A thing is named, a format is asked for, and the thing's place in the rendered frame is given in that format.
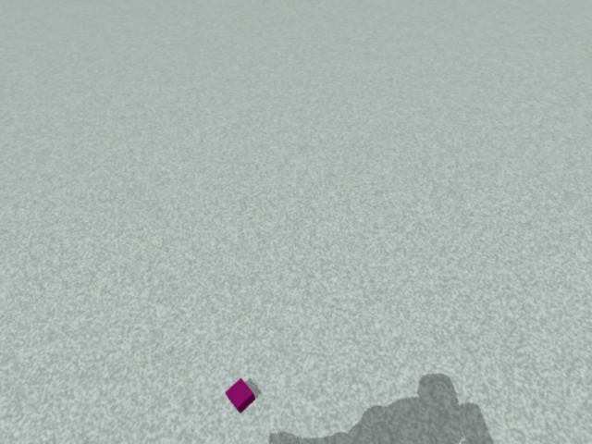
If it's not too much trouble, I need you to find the cube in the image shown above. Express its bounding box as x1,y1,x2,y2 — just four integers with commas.
225,379,255,413

